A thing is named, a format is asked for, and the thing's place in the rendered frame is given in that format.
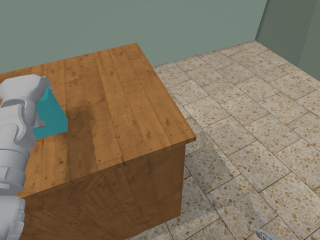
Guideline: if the sponge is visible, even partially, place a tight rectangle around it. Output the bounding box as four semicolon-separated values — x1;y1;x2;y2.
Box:
33;87;68;139

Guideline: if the left robot hand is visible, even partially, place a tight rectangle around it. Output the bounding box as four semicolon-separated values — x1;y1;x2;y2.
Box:
0;74;53;129

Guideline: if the table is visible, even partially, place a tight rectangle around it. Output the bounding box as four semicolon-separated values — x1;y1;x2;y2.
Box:
0;42;197;240

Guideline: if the robot left upper arm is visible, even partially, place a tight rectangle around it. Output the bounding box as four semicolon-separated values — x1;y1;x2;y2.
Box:
0;195;26;240

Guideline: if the left robot forearm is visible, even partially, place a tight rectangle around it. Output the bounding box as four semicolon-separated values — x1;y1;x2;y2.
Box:
0;96;37;196

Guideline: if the right robot hand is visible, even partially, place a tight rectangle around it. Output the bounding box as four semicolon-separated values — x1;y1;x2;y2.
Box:
256;229;277;240

